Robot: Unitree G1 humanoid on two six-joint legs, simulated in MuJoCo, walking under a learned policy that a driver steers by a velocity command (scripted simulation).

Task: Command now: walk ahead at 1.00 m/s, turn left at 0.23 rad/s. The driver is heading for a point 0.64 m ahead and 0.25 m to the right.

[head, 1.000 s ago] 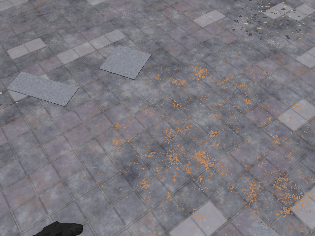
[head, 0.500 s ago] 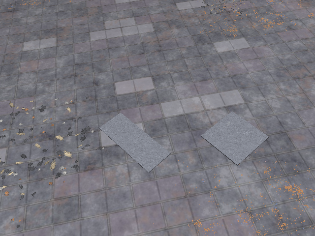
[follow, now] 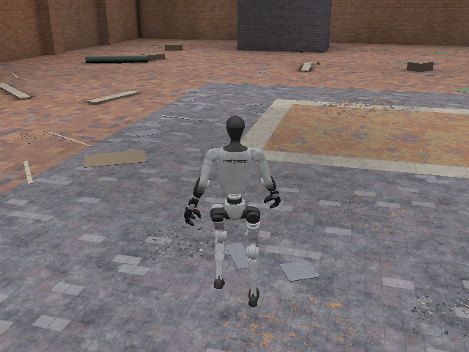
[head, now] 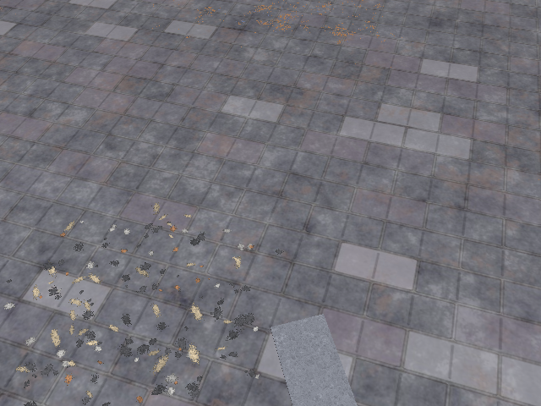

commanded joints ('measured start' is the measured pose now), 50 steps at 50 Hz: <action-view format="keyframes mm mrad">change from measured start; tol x32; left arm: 1 -11 67 2 -21 -14 -35 -15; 50 -76 33 0 3 -27 49 -4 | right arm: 1 -81 25 35 -128 -7 -13 15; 7 -180 6 55 -139 5 -43 20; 11 344 -200 -27 0 -56 -64 -59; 50 75 69 39 61 26 -9 -75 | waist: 1 -68 -140 106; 12 -210 185 -457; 22 -13 37 127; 34 71 -144 -451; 37 -52 6 -45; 50 -19 -126 -37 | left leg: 1 -176 36 -94 -177 85 -18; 9 559 -56 111 -655 103 4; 11 1067 348 -345 -706 -299 36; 12 1060 491 -746 -909 -451 72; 25 481 203 300 -1170 417 -28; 30 640 247 315 -645 1299 -43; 31 566 237 294 -356 1172 -46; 33 -15 -22 169 475 -350 -129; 50 217 57 78 -546 259 -79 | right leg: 1 8 -228 257 -300 111 -169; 9 40 -172 113 60 970 -144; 11 -391 -18 101 749 42 -124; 13 -619 -22 191 1001 -60 -141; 28 -335 29 -95 351 349 -190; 32 305 38 112 167 357 -249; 33 631 -311 610 234 966 -429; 39 -102 -194 359 -89 907 -321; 50 72 -98 152 -63 896 -184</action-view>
